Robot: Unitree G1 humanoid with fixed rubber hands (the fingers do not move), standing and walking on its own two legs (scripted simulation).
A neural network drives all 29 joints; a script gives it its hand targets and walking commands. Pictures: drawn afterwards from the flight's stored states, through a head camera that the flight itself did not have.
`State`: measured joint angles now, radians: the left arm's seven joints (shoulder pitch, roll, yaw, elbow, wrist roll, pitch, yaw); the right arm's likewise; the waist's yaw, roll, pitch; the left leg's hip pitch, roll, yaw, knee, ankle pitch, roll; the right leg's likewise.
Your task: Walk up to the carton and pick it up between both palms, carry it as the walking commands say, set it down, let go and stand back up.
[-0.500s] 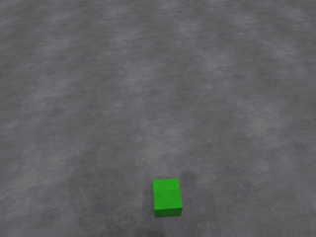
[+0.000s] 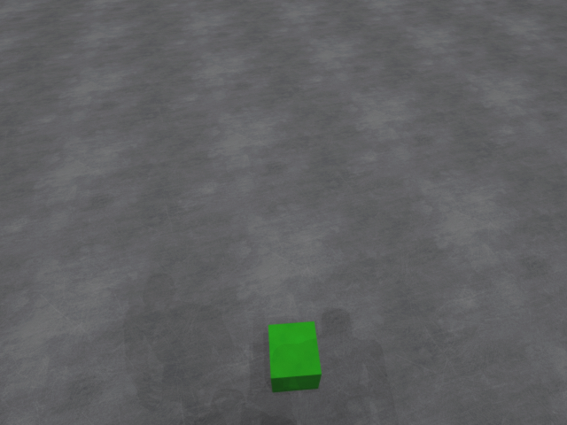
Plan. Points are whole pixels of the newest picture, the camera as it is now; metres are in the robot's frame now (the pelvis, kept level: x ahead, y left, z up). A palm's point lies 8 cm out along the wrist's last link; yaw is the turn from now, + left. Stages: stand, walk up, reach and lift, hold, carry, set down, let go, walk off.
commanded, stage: stand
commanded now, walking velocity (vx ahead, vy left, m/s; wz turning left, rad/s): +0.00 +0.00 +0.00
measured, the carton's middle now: (293, 357) +0.45 +0.00 -0.70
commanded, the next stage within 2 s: reach and lift in 0.26 s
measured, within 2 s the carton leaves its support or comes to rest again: neither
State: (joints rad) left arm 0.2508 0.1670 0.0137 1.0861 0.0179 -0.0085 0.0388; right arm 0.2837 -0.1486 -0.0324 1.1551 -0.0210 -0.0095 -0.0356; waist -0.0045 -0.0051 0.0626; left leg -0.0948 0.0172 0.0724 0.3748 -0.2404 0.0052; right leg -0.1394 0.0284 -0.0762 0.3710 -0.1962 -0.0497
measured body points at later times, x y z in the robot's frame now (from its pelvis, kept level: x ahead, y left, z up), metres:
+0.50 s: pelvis -0.02 +0.00 -0.03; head +0.04 +0.00 +0.41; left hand +0.17 +0.24 -0.14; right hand +0.18 -0.24 -0.14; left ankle -0.02 +0.11 -0.74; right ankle +0.01 -0.08 -0.74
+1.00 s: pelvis -0.09 +0.01 -0.07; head +0.05 -0.01 +0.35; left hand +0.19 +0.20 -0.18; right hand +0.19 -0.21 -0.18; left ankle -0.02 +0.11 -0.75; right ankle +0.01 -0.08 -0.75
